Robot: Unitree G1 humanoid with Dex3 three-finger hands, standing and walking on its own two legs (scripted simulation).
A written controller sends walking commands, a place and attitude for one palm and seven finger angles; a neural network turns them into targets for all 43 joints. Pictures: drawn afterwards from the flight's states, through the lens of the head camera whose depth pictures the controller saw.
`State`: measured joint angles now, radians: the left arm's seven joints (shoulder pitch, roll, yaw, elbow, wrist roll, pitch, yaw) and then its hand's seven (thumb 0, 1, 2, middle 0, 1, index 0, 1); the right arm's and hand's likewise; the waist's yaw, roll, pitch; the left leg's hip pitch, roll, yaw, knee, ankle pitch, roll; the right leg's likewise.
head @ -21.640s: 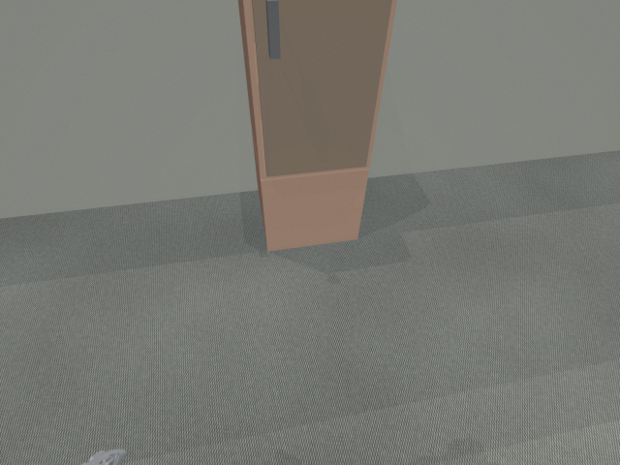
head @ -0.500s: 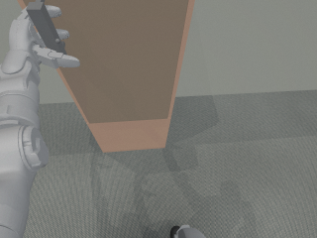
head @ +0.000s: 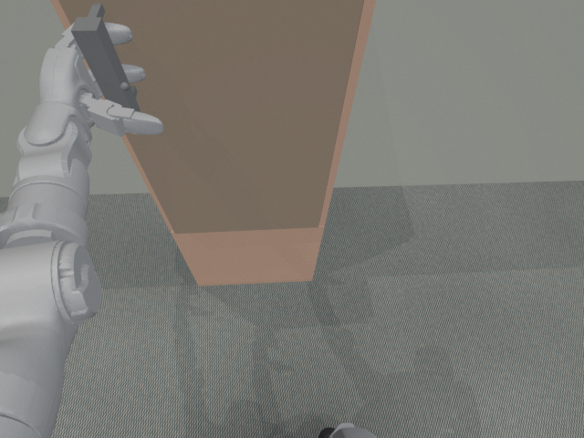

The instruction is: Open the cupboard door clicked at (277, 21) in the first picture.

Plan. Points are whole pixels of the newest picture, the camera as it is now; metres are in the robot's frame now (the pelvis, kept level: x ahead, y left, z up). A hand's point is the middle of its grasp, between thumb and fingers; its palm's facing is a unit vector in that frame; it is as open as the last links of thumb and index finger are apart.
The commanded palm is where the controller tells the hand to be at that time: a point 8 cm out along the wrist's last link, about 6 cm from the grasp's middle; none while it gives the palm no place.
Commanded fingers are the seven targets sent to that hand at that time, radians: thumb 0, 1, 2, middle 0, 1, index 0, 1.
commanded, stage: close the thumb around the handle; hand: left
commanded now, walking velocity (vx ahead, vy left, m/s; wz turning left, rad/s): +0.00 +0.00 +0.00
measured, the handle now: (113, 65) +0.57 +0.20 +0.16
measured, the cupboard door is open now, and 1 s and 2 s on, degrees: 1 2 26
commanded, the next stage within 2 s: pull the door open along its arc in 0.68 s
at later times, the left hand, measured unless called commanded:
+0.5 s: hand (124, 87) +0.52 +0.17 +0.17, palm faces +0.00 -1.00 -0.02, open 7.4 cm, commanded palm +0.50 +0.21 +0.17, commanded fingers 0.00 0.90 0.90 -0.40 -1.35 -0.40 -1.35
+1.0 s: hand (124, 90) +0.52 +0.17 +0.17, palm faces -0.02 -1.00 -0.02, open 6.2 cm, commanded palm +0.47 +0.22 +0.17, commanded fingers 0.00 0.90 0.90 -0.40 -1.35 -0.40 -1.35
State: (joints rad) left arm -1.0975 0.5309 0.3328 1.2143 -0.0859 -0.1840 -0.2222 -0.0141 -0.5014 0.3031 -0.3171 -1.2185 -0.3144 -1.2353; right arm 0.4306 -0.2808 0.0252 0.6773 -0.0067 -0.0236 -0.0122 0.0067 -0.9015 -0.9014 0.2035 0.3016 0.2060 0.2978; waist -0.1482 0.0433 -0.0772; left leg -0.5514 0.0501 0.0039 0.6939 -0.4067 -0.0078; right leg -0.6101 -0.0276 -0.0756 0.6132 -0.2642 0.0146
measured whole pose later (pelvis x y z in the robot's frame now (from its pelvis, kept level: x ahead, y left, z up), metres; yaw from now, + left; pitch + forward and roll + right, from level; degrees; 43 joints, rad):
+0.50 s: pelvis +0.00 +0.00 +0.00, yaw +0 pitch +15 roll -2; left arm -1.09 0.54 0.34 1.22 -0.09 -0.19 -0.22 0.00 0.48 0.72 -0.35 -1.31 -0.32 -1.31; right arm 0.45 -0.28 0.03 0.69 -0.01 -0.02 -0.02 0.01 -0.90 -0.90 0.20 0.30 0.21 0.30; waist -0.16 0.04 -0.07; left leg -0.55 0.05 0.01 0.69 -0.40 0.00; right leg -0.61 -0.03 -0.07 0.61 -0.26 0.02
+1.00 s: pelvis -0.01 +0.00 +0.00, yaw -2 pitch +15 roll -2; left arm -1.02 0.56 0.40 1.18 -0.09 -0.19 -0.26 0.00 0.67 0.77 -0.35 -1.35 -0.33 -1.35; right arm 0.45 -0.29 0.03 0.65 0.00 -0.01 -0.03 0.01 -0.90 -0.90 0.20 0.30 0.21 0.30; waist -0.16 0.05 -0.08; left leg -0.53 0.06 0.04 0.68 -0.40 0.00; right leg -0.61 -0.02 -0.04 0.60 -0.24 0.02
